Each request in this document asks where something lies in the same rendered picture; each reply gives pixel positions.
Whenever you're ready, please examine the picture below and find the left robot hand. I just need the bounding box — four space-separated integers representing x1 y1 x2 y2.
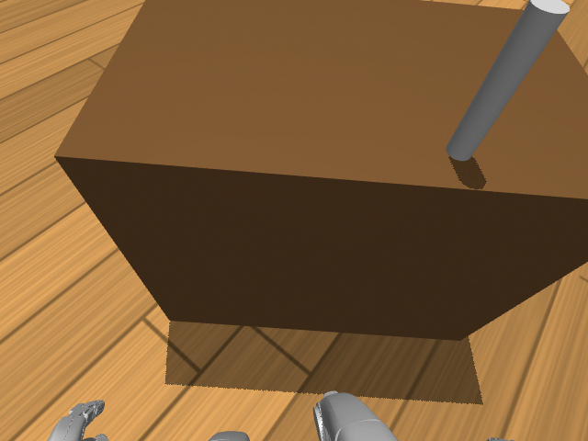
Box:
48 400 108 441

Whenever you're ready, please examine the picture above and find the can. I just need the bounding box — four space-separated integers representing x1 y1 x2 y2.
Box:
446 0 570 161

